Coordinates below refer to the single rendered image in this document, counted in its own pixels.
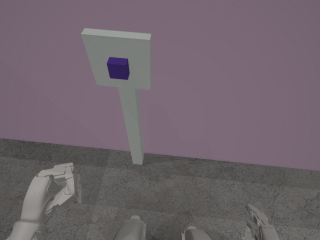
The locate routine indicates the panel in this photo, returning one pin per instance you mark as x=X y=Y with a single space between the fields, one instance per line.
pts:
x=100 y=44

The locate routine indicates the robot left thigh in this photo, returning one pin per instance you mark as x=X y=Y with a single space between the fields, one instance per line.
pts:
x=132 y=229

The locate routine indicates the robot right hand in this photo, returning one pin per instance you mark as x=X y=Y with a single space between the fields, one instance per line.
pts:
x=262 y=230

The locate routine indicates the button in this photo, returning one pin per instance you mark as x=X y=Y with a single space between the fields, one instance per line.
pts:
x=118 y=68

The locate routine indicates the robot left hand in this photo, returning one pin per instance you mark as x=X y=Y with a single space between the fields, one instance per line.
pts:
x=61 y=183

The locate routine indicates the robot left shin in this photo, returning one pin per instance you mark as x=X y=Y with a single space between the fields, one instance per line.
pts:
x=135 y=217

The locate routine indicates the left robot forearm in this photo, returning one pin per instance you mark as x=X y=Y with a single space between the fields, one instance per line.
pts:
x=28 y=230

